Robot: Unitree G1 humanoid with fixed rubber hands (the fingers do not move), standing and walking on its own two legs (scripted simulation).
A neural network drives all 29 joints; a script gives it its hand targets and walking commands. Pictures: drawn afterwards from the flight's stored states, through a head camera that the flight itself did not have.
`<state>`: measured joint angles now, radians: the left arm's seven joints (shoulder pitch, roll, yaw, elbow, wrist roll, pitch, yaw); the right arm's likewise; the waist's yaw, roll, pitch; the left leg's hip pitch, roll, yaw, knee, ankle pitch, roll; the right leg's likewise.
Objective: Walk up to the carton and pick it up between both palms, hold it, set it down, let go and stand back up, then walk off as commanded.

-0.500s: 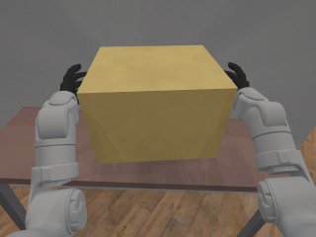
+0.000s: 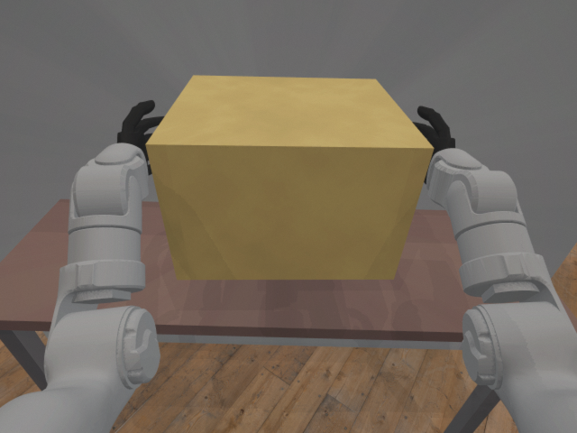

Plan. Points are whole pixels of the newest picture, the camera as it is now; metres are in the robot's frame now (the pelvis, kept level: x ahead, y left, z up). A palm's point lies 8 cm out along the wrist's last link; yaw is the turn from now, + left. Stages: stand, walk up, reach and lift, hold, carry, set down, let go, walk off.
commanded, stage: hold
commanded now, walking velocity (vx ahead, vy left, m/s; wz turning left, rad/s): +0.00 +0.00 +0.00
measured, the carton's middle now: (286, 169) +0.44 +0.00 +0.21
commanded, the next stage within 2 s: none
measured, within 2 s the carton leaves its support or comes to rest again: neither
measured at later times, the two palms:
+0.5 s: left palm (125, 179) +0.37 +0.21 +0.24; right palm (423, 162) +0.38 -0.18 +0.26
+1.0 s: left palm (132, 155) +0.38 +0.20 +0.27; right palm (434, 158) +0.38 -0.20 +0.27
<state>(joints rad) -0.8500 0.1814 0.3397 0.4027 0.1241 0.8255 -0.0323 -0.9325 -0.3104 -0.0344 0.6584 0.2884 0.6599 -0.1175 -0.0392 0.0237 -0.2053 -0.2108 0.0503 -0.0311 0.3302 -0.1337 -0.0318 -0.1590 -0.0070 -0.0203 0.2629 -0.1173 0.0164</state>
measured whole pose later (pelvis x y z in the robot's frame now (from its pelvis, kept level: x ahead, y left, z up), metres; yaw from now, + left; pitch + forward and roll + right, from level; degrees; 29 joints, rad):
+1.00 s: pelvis +0.00 +0.00 +0.00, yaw +0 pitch +1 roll -1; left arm -0.87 0.19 0.34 0.44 0.12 0.81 -0.03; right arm -0.95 -0.31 -0.04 0.67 0.28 0.66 -0.12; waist -0.04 0.02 -0.21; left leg -0.22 0.05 -0.03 0.33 -0.13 -0.03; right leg -0.17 -0.01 -0.02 0.27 -0.12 0.02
